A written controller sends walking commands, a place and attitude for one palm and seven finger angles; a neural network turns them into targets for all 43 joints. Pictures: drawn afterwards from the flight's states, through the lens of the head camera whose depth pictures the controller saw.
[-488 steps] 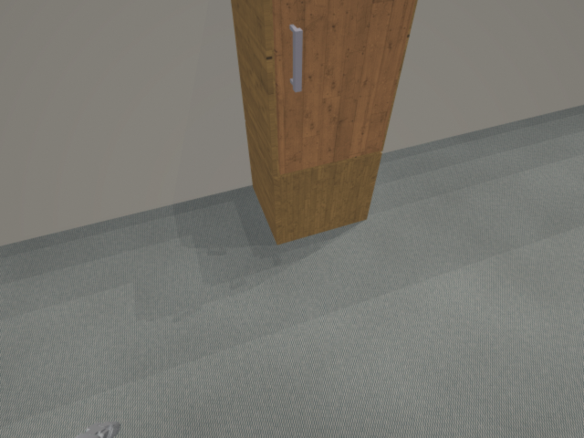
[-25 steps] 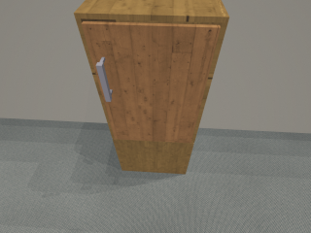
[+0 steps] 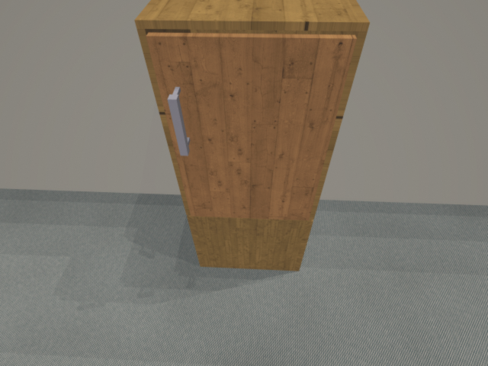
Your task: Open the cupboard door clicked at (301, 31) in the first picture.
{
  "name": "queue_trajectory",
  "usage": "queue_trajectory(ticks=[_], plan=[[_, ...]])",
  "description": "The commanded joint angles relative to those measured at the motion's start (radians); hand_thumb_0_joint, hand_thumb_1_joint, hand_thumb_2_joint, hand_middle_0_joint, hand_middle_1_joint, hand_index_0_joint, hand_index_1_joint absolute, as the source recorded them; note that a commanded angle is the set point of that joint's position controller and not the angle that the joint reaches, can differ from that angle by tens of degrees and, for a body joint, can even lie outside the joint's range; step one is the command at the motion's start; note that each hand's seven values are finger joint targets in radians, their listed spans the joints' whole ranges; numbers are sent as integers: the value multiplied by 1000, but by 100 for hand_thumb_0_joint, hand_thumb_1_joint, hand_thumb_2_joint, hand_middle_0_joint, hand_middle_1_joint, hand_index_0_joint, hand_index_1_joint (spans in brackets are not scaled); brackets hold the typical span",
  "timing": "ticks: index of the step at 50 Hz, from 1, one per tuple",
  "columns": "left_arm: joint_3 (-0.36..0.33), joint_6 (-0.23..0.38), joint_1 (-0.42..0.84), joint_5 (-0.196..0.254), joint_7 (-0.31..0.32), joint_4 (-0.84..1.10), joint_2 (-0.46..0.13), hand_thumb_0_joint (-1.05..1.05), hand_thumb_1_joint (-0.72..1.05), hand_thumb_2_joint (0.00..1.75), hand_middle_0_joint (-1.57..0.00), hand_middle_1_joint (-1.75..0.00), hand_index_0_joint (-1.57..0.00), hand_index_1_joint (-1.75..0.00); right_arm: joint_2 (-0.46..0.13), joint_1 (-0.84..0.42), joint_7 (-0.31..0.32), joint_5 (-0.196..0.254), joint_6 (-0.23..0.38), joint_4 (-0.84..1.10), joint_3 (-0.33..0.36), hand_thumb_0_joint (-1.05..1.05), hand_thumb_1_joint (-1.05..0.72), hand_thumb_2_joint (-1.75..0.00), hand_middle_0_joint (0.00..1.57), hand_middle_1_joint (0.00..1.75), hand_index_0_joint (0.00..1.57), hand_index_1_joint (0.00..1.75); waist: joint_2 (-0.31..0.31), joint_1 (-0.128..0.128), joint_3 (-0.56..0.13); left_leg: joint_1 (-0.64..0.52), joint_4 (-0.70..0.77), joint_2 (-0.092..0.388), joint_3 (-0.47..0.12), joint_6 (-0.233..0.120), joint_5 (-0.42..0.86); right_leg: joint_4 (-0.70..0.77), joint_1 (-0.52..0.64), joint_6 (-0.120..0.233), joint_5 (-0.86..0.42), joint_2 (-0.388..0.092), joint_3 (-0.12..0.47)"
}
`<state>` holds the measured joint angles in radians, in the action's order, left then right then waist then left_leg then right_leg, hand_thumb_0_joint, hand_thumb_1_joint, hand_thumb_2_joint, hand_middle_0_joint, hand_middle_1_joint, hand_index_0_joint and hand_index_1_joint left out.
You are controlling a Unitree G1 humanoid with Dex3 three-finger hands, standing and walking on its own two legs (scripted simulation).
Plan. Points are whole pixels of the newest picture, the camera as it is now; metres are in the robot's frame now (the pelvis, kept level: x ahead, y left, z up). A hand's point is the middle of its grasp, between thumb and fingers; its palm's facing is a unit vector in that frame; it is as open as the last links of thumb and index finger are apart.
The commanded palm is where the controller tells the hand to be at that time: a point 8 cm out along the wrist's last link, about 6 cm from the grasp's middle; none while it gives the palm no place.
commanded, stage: look again from close up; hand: left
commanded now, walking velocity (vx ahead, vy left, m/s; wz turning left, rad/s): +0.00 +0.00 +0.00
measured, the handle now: (181, 122) +0.60 +0.19 +0.06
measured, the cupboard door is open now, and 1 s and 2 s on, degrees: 0 0 0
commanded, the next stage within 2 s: shuffle to correct the standing spot in 0.08 s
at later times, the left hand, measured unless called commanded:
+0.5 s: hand out of the picture +0.02 +0.15 -0.18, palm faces +0.05 -0.98 -0.17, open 7.3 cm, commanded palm none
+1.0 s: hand out of the picture +0.12 +0.19 -0.18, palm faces +0.01 -0.96 -0.26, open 7.3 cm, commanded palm none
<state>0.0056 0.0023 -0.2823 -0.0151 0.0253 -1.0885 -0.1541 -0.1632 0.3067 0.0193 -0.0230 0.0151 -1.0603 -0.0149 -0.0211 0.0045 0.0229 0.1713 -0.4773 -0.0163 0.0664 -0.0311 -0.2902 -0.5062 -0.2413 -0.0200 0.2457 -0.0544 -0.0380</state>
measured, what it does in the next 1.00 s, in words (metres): shifts its weight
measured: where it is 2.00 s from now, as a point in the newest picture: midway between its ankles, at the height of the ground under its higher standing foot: outside the picture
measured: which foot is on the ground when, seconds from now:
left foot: down 0.00-1.00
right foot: down 0.00-1.00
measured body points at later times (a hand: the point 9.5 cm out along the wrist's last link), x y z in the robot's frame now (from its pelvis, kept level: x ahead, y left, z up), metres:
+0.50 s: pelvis +0.04 -0.01 -0.01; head +0.06 -0.02 +0.44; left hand +0.02 +0.20 -0.17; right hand +0.03 -0.23 -0.17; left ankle -0.02 +0.09 -0.73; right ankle +0.02 -0.13 -0.74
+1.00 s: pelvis +0.06 +0.00 -0.01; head +0.10 +0.00 +0.43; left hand +0.12 +0.24 -0.16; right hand +0.13 -0.24 -0.16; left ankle +0.05 +0.10 -0.74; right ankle +0.04 -0.13 -0.73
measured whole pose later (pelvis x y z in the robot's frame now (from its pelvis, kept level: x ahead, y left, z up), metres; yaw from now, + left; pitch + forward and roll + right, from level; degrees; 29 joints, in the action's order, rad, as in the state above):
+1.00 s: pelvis +0.06 +0.00 -0.01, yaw -1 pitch +0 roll +0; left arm -0.02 -0.02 -0.22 -0.01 0.06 -0.98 -0.18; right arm -0.19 0.18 0.02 -0.01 -0.01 -0.95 0.04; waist -0.01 -0.01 0.08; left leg 0.27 -0.62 0.00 0.08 -0.02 -0.32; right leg -0.70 -0.29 -0.01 0.36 -0.05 -0.04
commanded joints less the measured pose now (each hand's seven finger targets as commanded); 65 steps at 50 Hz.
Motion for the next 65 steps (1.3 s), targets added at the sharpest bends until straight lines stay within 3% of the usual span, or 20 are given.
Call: queue_trajectory(ticks=[1, 9, 14, 18, 22, 25, 27, 29, 32, 38, 42, 45, 46, 47, 48, 49, 50, 54, 60, 65], plan=[[-14, 18, -51, -1, 4, 29, -92, 0, 90, 90, -20, -30, -20, -30, -105, 38, 9, 5, 28, 30, 22, 0, -90, -90, 20, 30, 20, 30, 17, 6, 54, 103, 171, 126, -134, -20, 37, 67, 34, 47, -46, -37, 54], [-19, 22, -39, 1, 8, 18, -107, 0, 90, 90, -20, -30, -20, -30, -97, 41, 13, 9, 31, -5, 21, 0, -90, -90, 20, 30, 20, 30, 32, 1, 33, 49, 133, 122, -104, -13, 162, 62, 46, 49, -127, -49, 67], [-25, 11, -60, -12, -4, 17, -85, 0, 90, 90, -20, -30, -20, -30, -96, 48, 5, -2, 16, -8, 30, 0, -90, -90, 20, 30, 20, 30, -7, 2, 103, 117, 173, 140, -143, -40, -215, 16, -27, 65, 175, -13, 44], [-37, 22, -96, -16, -13, 24, -85, 0, 90, 90, -20, -30, -20, -30, -88, 43, 1, -2, 20, 12, 37, 0, -90, -90, 20, 30, 20, 30, 21, 14, 129, 163, 109, 127, -125, -50, -218, 20, -29, 87, 201, -22, 85], [-60, 41, -194, -10, -6, -6, -137, 0, 90, 90, -20, -30, -20, -30, -34, 36, 2, 0, 35, 32, 29, 0, -90, -90, 20, 30, 20, 30, 220, 29, 54, 257, -190, 21, 27, -8, -94, 110, 127, 165, 16, -154, 269], [-65, 46, -204, -15, 6, -11, -130, 0, 90, 90, -20, -30, -20, -30, -16, -24, 2, 4, 40, 49, 25, 0, -90, -90, 20, 30, 20, 30, 171, 31, 60, 282, -230, 44, 13, 6, -197, 111, 133, 232, -309, -234, 298], [-55, 32, -99, -9, 10, 19, -96, 0, 90, 90, -20, -30, -20, -30, -3, 92, 5, 13, 44, -13, 22, 0, -90, -90, 20, 30, 20, 30, 91, -34, 19, 7, 34, 66, -16, 6, 136, -30, 6, 134, -360, -112, 115], [-38, 25, -81, 2, 20, 31, -40, 0, 90, 90, -20, -30, -20, -30, -93, 157, 26, 7, 47, -50, 30, 0, -90, -90, 20, 30, 20, 30, -190, -30, -37, -147, 21, 262, -175, -80, 911, -156, -70, 29, -76, 7, -24], [-42, 12, -33, 5, 25, 41, -84, 0, 90, 90, -20, -30, -20, -30, -130, 88, 43, 14, 30, -31, 45, 0, -90, -90, 20, 30, 20, 30, -147, -20, 32, -217, 3, 274, -148, -110, 1259, -125, -131, 26, 178, 6, -21], [-65, 10, -124, -6, 30, 46, -124, 0, 90, 90, -20, -30, -20, -30, -104, 14, 45, 13, 1, 41, 74, 0, -90, -90, 20, 30, 20, 30, 69, 16, -66, -33, -124, 137, -22, -11, 708, -91, 98, 64, -719, -101, 60], [-65, 4, -136, -18, 32, 67, -153, 0, 90, 90, -20, -30, -20, -30, -28, -66, 25, 16, -15, 83, 69, 0, -90, -90, 20, 30, 20, 30, 230, 47, -67, 219, -293, 13, 6, 39, -226, -23, 204, 219, -1004, -270, 196], [-65, -2, -50, -21, 30, 113, -175, 0, 90, 90, -20, -30, -20, -30, -18, -60, 14, 20, -15, 92, 62, 0, -90, -90, 20, 30, 20, 30, 191, 6, -69, 190, -168, 10, -2, 43, -165, -33, 172, 198, -819, -208, 143], [-70, 11, 3, -14, 66, 136, -223, 0, 90, 90, -20, -30, -20, -30, -120, -55, 13, 32, -5, 141, 79, 0, -90, -90, 20, 30, 20, 30, 140, -54, -174, 112, -58, 7, 52, 54, 6, -137, 204, 113, -1125, -183, 219], [-70, 16, 34, 7, 64, 172, -220, 0, 90, 90, -20, -30, -20, -30, -125, -13, 5, 28, 3, 160, 77, 0, -90, -90, 20, 30, 20, 30, -15, -73, -174, 32, 22, 68, -1, 22, 312, -234, 164, 67, -916, -142, 69], [-53, 4, -16, 15, 56, 192, -171, 0, 90, 90, -20, -30, -20, -30, -152, -1, 5, 9, 4, 169, 72, 0, -90, -90, 20, 30, 20, 30, -156, -26, -239, -64, -54, 194, -151, -44, 741, -283, 55, 41, -477, -69, 32], [-48, -1, -13, 10, 52, 201, -129, 0, 90, 90, -20, -30, -20, -30, -173, -21, 6, 4, -5, 186, 74, 0, -90, -90, 20, 30, 20, 30, -115, -3, -207, -81, -57, 263, -196, -109, 908, -203, -20, 37, 55, -17, 24], [-41, -9, 7, 1, 45, 202, -114, 0, 90, 90, -20, -30, -20, -30, -186, -55, 7, 3, -9, 201, 74, 0, -90, -90, 20, 30, 20, 30, -134, 3, -104, -54, -42, 248, -207, -110, 892, -159, -69, 38, 158, 18, 0], [-39, 4, -14, -4, 25, 200, -162, 0, 90, 90, -20, -30, -20, -30, -153, -80, 10, 8, -4, 236, 63, 0, -90, -90, 20, 30, 20, 30, 51, 1, -45, 52, -58, 132, -122, -31, 458, -32, 2, 69, -240, -36, 80], [-28, -11, 30, -5, 10, 236, -172, 0, 90, 90, -20, -30, -20, -30, -150, -83, -8, -1, -7, 227, 55, 0, -90, -90, 20, 30, 20, 30, 21, -8, 44, 164, 102, 103, -138, -21, -90, 54, -57, 57, 120, -24, 99], [-27, -5, -1, -6, 7, 232, -171, 0, 90, 90, -20, -30, -20, -30, -156, -52, -11, -3, -2, 206, 53, 0, -90, -90, 20, 30, 20, 30, 36, -8, 18, 167, 135, 106, -150, -21, -151, 80, -50, 55, 148, -29, 99]])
